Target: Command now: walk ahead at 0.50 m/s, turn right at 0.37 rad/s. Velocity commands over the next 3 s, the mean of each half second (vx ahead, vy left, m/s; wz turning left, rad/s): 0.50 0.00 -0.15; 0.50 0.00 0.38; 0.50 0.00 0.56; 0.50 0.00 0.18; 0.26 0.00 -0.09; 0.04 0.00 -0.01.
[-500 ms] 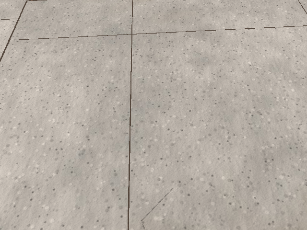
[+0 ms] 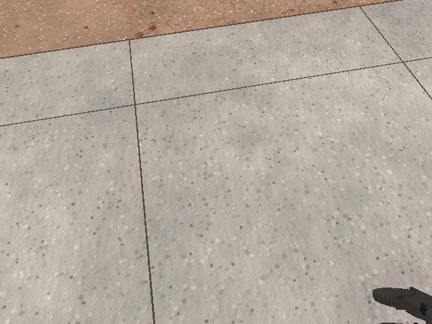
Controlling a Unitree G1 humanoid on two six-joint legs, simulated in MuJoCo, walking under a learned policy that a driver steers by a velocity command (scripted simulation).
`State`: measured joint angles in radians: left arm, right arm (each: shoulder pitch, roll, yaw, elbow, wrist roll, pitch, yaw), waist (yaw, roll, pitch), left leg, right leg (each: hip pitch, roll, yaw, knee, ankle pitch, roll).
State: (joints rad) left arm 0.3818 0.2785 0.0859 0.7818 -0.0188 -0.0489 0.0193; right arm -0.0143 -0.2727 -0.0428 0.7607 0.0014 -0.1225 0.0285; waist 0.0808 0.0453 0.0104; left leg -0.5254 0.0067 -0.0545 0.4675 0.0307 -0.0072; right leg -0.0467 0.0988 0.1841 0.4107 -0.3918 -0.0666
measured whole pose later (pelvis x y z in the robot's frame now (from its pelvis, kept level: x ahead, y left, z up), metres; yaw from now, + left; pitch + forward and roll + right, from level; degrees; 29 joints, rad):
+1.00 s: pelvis +0.54 -0.01 +0.00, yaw +12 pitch +2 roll -3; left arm 0.33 0.28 0.08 0.85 -0.01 -0.07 0.01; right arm 0.08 -0.26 -0.05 0.74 0.02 -0.03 0.06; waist 0.07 0.03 0.03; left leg -0.62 0.08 0.02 0.66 -0.06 0.05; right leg 0.09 -0.01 -0.27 0.25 -0.36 0.03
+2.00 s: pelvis +1.05 +0.21 +0.00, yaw +33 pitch +3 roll -2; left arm 0.41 0.28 0.05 0.88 -0.03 -0.06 -0.01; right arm 0.03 -0.25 -0.03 0.64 0.02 -0.07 0.04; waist 0.12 0.03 0.02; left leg -0.55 0.05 -0.02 0.52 -0.04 0.02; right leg 0.02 0.02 -0.01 0.27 -0.33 -0.01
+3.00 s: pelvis +1.23 +0.32 +0.00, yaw +29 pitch -1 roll +0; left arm 0.08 0.23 0.05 0.97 0.00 0.02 0.02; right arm 0.25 -0.23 -0.03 1.05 -0.01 0.01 -0.04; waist -0.02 -0.01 0.04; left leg -0.09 0.04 0.06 0.49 -0.38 -0.02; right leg -0.32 0.01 -0.01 0.53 -0.20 -0.02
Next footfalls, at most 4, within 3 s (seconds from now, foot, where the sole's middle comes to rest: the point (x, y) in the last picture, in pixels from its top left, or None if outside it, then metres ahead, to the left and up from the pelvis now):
0.04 left None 0.19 0.13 -0.77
0.54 right None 0.46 -0.14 -0.77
1.06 left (211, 247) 0.72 0.14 -0.77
1.54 right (241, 171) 1.05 0.05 -0.77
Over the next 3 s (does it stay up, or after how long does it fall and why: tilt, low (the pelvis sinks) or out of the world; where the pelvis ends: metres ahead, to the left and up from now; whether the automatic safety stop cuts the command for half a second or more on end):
stays up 1.23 0.32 0.00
